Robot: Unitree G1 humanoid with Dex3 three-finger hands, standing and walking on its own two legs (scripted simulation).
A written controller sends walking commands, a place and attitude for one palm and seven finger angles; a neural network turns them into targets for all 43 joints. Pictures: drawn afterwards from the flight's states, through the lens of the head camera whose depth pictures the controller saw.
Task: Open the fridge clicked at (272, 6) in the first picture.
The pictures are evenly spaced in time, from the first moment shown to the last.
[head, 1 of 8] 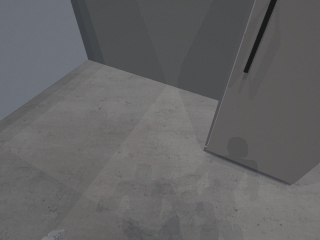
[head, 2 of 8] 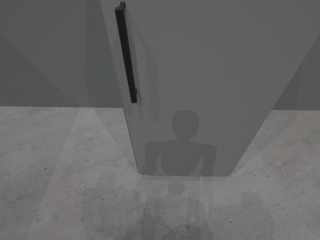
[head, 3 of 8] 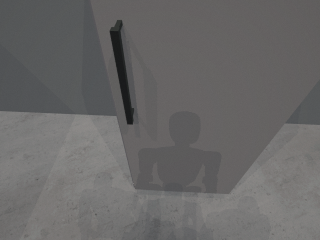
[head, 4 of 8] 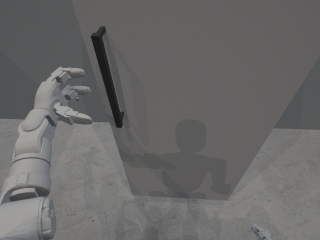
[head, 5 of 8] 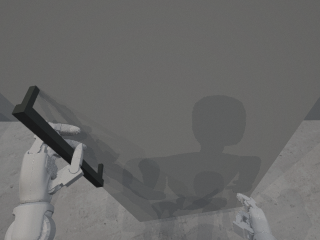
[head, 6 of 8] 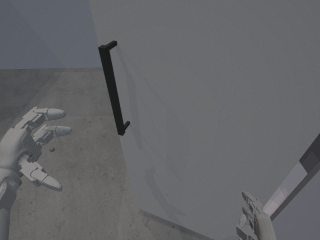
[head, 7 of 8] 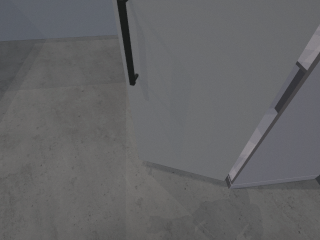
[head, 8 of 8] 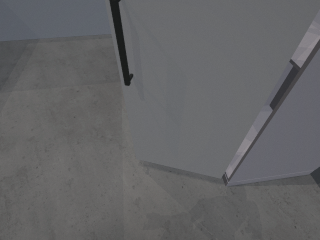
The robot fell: no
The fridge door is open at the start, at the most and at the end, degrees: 0 75 68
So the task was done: yes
